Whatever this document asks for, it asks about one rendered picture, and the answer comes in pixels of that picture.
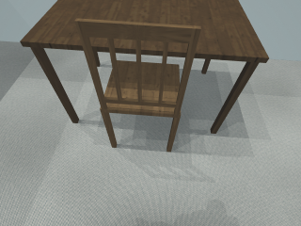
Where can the chair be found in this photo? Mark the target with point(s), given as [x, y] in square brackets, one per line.
[135, 87]

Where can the table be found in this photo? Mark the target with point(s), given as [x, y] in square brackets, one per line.
[225, 34]

